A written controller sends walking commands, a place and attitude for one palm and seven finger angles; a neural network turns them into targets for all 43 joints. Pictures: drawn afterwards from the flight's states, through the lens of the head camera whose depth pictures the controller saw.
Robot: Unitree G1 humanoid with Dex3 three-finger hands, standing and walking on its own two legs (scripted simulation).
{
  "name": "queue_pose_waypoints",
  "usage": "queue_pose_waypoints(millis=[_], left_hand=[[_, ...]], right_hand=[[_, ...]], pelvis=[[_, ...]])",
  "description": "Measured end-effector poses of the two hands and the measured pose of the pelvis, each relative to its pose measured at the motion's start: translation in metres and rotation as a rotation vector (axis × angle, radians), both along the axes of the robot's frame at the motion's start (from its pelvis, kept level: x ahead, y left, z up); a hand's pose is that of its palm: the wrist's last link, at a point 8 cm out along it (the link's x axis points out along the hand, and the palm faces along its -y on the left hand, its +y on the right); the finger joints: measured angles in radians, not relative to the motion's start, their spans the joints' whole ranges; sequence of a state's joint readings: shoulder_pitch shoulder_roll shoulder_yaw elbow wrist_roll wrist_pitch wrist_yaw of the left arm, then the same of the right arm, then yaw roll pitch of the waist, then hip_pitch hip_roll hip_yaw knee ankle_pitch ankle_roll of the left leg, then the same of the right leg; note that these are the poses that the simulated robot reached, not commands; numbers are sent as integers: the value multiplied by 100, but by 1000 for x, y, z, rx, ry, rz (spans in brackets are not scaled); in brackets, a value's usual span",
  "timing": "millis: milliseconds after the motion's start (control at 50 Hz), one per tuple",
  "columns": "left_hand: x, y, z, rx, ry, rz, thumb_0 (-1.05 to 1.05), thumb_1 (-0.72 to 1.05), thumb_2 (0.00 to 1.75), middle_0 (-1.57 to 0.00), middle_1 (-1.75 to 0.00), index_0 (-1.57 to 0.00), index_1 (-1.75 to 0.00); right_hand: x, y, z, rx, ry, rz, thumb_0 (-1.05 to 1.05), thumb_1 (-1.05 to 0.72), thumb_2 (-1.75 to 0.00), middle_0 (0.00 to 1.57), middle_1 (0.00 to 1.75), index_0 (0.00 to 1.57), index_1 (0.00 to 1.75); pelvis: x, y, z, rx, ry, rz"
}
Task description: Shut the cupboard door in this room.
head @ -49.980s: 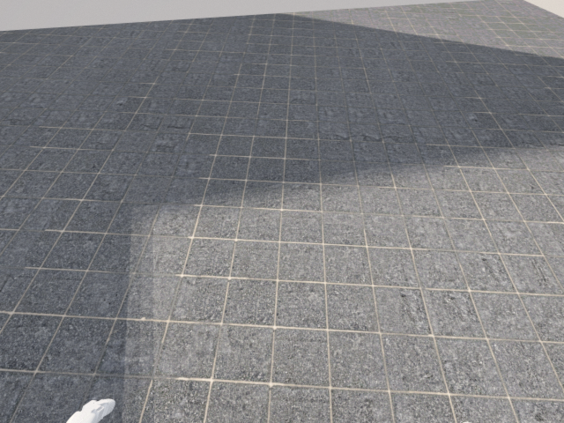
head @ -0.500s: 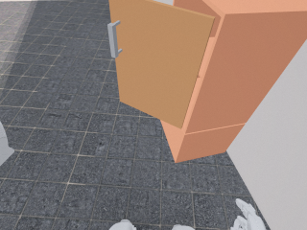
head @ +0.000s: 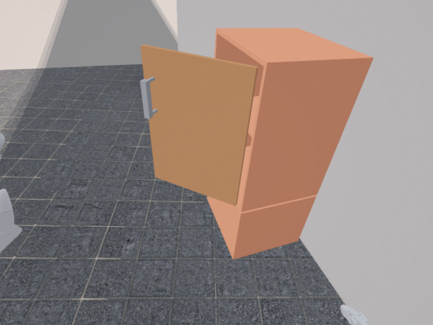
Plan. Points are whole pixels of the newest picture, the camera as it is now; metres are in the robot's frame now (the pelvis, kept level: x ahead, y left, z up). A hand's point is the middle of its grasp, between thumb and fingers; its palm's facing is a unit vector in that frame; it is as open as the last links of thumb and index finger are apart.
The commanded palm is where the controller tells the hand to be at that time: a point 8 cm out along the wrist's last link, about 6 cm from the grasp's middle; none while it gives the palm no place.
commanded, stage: stop stepping back and stand still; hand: left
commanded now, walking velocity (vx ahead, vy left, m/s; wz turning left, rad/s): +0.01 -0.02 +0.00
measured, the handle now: (150, 97) +0.87 +0.29 +0.07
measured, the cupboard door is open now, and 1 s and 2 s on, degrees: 47 47 47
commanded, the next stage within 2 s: let the arm hang, fingers relaxed in 0.74 s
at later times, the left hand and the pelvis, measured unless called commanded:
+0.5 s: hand out of the picture +0.16 +0.30 +0.20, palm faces +0.40 -0.73 -0.56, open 7.4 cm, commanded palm +0.11 +0.32 +0.20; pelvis -0.04 +0.03 +0.02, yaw -3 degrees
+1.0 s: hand (43, 303) +0.16 +0.30 +0.01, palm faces +0.03 -0.87 -0.50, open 7.4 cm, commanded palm none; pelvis -0.06 +0.07 +0.01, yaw -2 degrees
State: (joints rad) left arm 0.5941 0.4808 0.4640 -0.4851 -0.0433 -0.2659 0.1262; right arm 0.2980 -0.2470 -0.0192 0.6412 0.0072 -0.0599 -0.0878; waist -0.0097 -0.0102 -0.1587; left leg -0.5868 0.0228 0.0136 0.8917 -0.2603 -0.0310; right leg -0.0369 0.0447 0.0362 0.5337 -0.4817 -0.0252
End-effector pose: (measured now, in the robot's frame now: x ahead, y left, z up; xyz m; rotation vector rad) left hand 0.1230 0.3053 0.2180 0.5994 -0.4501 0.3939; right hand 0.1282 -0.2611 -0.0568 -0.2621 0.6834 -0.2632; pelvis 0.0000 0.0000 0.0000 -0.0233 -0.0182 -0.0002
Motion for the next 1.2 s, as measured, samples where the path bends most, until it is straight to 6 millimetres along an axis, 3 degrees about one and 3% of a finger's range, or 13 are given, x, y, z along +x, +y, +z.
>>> queue_pose_waypoints(millis=[120,180,360,460,560,680,860,900,940,1000,1100,1160,1200], left_hand=[[30,47,-40,-174,28,118,1,89,90,-21,-30,-21,-30],[44,45,-53,-206,134,77,2,89,90,-20,-30,-20,-30],[18,-2,15,41,109,-215,2,89,90,-21,-30,-21,-30],[3,21,19,79,169,-38,1,88,90,-21,-30,-21,-30],[-15,37,-19,-107,260,130,1,89,90,-21,-30,-21,-30],[-7,22,-55,-301,198,103,2,89,90,-20,-30,-21,-30],[12,27,-4,-30,106,-52,2,89,90,-21,-30,-21,-30],[28,35,-33,-31,286,-51,1,89,90,-20,-30,-20,-30],[37,42,-86,-100,541,-22,1,89,90,-20,-30,-20,-30],[22,39,-175,-225,913,23,1,90,90,-19,-30,-20,-29],[-57,1,-292,-456,1350,51,1,90,90,-20,-30,-20,-29],[-115,-26,-335,-595,1547,76,1,91,90,-20,-30,-20,-29],[-145,-22,-347,-654,1603,156,0,97,90,-20,-30,-20,-30]], right_hand=[[-21,10,-20,-64,155,-7,1,-91,-90,20,30,20,30],[-25,34,-15,-19,137,4,1,-91,-90,19,29,20,30],[-32,92,10,121,41,67,1,-90,-90,20,30,20,30],[-33,85,-2,165,23,51,1,-90,-90,20,30,20,30],[-45,60,-16,148,77,29,1,-90,-90,20,30,20,30],[-56,35,-10,12,134,34,1,-91,-90,20,30,20,30],[-40,50,8,25,14,7,1,-91,-90,19,30,20,30],[-35,55,-5,64,41,63,1,-91,-90,20,30,20,30],[-34,58,-21,94,80,87,1,-91,-90,20,30,20,30],[-44,63,-40,126,144,84,1,-91,-90,20,30,20,30],[-90,70,-53,126,325,67,1,-91,-90,20,30,20,30],[-128,73,-53,113,466,43,1,-91,-90,20,30,20,30],[-152,75,-52,107,555,23,1,-91,-90,20,30,20,30]], pelvis=[[-2,27,-7,-7,8,57],[-18,34,-1,4,-1,14],[-36,32,20,-17,26,-54],[-41,30,18,10,24,-51],[-43,30,18,17,5,-67],[-42,31,14,10,-12,-14],[-47,44,14,7,11,-41],[-51,51,13,5,23,-38],[-56,59,11,5,29,-39],[-62,66,9,10,29,-37],[-69,63,8,24,11,-27],[-70,60,10,22,2,-19],[-71,57,12,15,1,-11]])
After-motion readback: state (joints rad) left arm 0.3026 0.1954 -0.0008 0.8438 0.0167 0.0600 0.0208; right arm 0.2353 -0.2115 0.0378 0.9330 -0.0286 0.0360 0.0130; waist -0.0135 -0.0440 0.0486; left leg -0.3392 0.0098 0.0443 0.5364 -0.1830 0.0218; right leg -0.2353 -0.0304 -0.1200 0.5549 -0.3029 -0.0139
